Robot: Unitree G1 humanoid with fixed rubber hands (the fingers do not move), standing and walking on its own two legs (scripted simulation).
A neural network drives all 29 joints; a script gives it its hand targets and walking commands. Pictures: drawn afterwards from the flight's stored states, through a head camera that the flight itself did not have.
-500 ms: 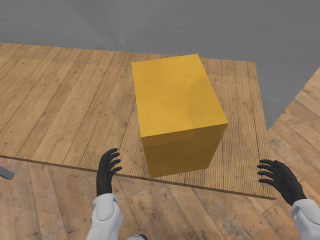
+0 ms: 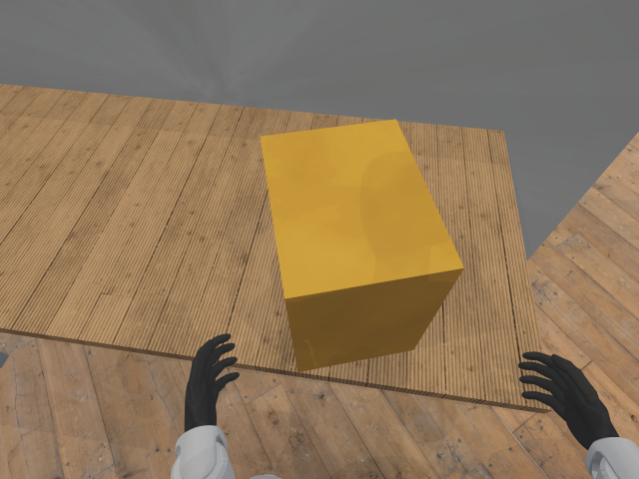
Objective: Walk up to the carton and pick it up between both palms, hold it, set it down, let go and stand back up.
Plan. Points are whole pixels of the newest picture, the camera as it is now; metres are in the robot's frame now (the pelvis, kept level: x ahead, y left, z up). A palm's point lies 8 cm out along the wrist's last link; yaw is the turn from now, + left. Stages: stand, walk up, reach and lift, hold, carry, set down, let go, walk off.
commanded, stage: set down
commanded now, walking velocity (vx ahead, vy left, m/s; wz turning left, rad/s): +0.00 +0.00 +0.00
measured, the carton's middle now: (344, 253) +0.43 +0.04 -0.05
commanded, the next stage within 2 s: let go in 1.42 s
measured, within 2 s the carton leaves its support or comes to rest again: neither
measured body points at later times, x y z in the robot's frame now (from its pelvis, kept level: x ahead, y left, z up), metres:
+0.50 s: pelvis +0.00 +0.01 +0.00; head +0.04 +0.03 +0.45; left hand +0.19 +0.22 -0.06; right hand +0.21 -0.24 -0.07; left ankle +0.00 +0.16 -0.73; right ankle -0.01 -0.10 -0.73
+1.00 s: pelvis +0.00 +0.02 +0.01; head +0.03 +0.04 +0.46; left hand +0.17 +0.24 -0.08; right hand +0.16 -0.20 -0.10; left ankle +0.00 +0.16 -0.73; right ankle -0.01 -0.10 -0.73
